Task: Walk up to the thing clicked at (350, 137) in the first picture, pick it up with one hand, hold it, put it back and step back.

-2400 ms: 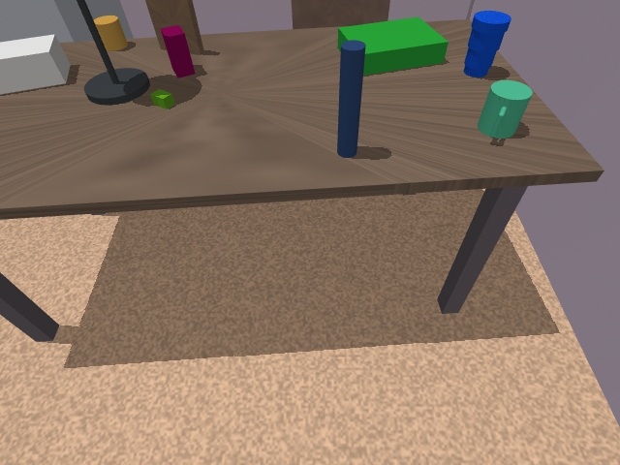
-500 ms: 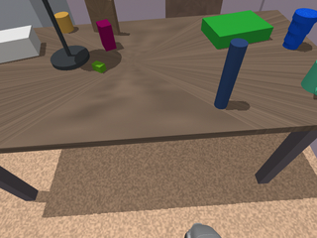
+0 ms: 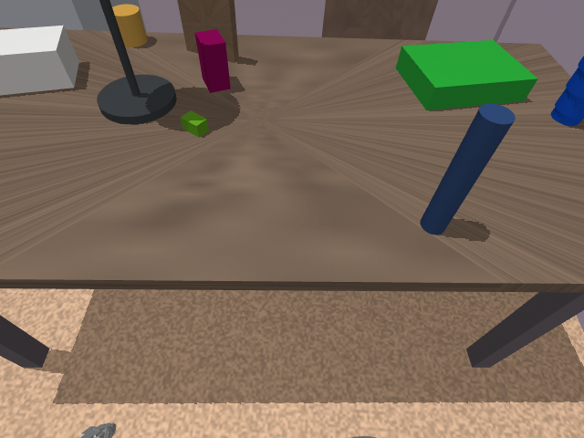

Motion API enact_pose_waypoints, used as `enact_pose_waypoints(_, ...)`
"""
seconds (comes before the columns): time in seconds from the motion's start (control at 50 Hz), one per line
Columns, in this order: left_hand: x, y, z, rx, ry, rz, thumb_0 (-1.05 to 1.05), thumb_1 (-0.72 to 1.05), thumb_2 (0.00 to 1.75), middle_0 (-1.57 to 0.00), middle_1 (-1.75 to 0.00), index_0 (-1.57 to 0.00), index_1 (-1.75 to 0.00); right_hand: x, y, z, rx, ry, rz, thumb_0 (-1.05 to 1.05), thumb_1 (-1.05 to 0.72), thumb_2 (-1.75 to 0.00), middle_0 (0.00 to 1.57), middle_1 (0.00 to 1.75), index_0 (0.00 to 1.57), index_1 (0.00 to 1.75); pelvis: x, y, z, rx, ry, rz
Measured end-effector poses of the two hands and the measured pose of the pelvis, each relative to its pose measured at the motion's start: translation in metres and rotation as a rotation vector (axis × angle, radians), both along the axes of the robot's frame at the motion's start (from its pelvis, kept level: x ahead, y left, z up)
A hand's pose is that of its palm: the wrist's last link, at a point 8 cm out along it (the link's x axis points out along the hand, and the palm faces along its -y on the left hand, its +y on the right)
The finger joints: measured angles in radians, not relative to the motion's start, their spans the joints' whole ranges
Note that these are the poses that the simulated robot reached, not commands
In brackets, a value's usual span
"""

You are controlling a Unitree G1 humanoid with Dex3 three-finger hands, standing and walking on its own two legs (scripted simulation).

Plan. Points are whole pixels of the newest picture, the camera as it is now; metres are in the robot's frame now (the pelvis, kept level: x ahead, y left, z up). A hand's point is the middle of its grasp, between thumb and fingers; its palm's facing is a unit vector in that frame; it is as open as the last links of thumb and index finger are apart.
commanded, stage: walk up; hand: right
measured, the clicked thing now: (459, 178) +0.46 -0.24 +0.08
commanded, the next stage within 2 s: stand in 1.40 s
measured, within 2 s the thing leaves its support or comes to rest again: neither
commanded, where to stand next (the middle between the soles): +0.05 -0.02 m, yaw -1 degrees
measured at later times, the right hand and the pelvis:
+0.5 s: hand out of the picture +0.07 -0.26 -0.13, palm faces -0.06 +0.94 -0.33, open 7.4 cm; pelvis -0.02 -0.02 +0.02, yaw +1 degrees
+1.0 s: hand out of the picture +0.06 -0.26 -0.13, palm faces -0.04 +0.94 -0.34, open 7.4 cm; pelvis -0.02 -0.01 +0.02, yaw +1 degrees
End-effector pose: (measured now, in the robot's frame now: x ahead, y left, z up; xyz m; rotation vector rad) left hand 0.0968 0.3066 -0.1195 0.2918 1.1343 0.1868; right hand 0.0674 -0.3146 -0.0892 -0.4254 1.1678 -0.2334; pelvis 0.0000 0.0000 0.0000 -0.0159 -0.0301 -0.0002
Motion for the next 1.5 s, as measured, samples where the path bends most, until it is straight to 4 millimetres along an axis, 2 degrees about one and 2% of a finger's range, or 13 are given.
enact_pose_waypoints(0.1, -0.007, 0.001, -0.001, 0.023, 0.035, -0.003, 0.01, 0.91, 0.90, -0.21, -0.30, -0.20, -0.30, 0.018, -0.009, -0.001, -0.005, -0.032, 0.001, 0.00, -0.91, -0.90, 0.21, 0.30, 0.20, 0.30, -0.004, -0.005, -0.001, -0.009, -0.003, -0.004)
enact_pose_waypoints(0.24, -0.020, -0.011, 0.012, 0.030, 0.043, 0.008, 0.01, 0.91, 0.90, -0.21, -0.30, -0.20, -0.30, 0.031, -0.006, -0.007, 0.051, -0.068, 0.023, 0.00, -0.91, -0.90, 0.20, 0.30, 0.20, 0.30, -0.011, -0.012, 0.004, 0.010, -0.018, 0.008)
enact_pose_waypoints(0.32, -0.027, -0.018, 0.018, 0.029, 0.038, 0.012, 0.01, 0.91, 0.90, -0.21, -0.30, -0.20, -0.30, 0.033, -0.001, -0.009, 0.089, -0.084, 0.029, 0.00, -0.91, -0.90, 0.20, 0.30, 0.20, 0.30, -0.016, -0.016, 0.008, 0.017, -0.029, 0.011)
enact_pose_waypoints(0.42, -0.033, -0.024, 0.023, 0.016, 0.036, 0.020, 0.01, 0.91, 0.90, -0.21, -0.30, -0.20, -0.30, 0.020, 0.004, -0.009, 0.116, -0.055, 0.029, 0.00, -0.91, -0.90, 0.20, 0.30, 0.20, 0.30, -0.022, -0.017, 0.014, 0.017, -0.033, 0.013)
enact_pose_waypoints(0.64, -0.041, -0.026, 0.018, -0.025, 0.066, 0.033, 0.01, 0.91, 0.90, -0.21, -0.30, -0.20, -0.30, -0.028, 0.004, -0.004, 0.092, 0.067, -0.023, 0.00, -0.91, -0.90, 0.20, 0.30, 0.20, 0.30, -0.026, -0.012, 0.022, 0.009, -0.024, 0.011)
enact_pose_waypoints(0.76, -0.047, -0.023, 0.015, -0.031, 0.092, 0.037, 0.01, 0.91, 0.90, -0.21, -0.30, -0.20, -0.30, -0.036, 0.003, -0.002, 0.078, 0.083, -0.043, 0.00, -0.91, -0.90, 0.20, 0.30, 0.20, 0.30, -0.025, -0.009, 0.023, 0.010, -0.018, 0.009)
enact_pose_waypoints(0.98, -0.057, -0.019, 0.018, -0.013, 0.124, 0.059, 0.01, 0.91, 0.90, -0.21, -0.30, -0.20, -0.30, -0.013, 0.008, -0.004, 0.100, 0.044, -0.024, 0.00, -0.91, -0.90, 0.20, 0.30, 0.20, 0.30, -0.020, -0.010, 0.024, 0.011, -0.009, 0.014)
enact_pose_waypoints(1.2, -0.052, -0.022, 0.023, -0.003, 0.105, 0.070, 0.01, 0.91, 0.90, -0.21, -0.30, -0.20, -0.30, 0.011, 0.009, -0.004, 0.114, 0.006, -0.003, 0.00, -0.91, -0.90, 0.20, 0.30, 0.20, 0.30, -0.015, -0.013, 0.024, 0.011, -0.010, 0.017)
enact_pose_waypoints(1.34, -0.045, -0.025, 0.022, -0.007, 0.096, 0.062, 0.01, 0.91, 0.90, -0.21, -0.30, -0.20, -0.30, 0.012, 0.006, -0.002, 0.108, 0.009, -0.006, 0.00, -0.91, -0.90, 0.20, 0.30, 0.20, 0.30, -0.014, -0.015, 0.024, 0.010, -0.010, 0.016)
enact_pose_waypoints(1.5, -0.039, -0.027, 0.022, -0.006, 0.090, 0.037, 0.01, 0.91, 0.90, -0.21, -0.30, -0.20, -0.30, 0.003, 0.003, -0.002, 0.101, 0.036, -0.020, 0.00, -0.91, -0.90, 0.20, 0.30, 0.20, 0.30, -0.011, -0.015, 0.025, 0.010, -0.009, 0.013)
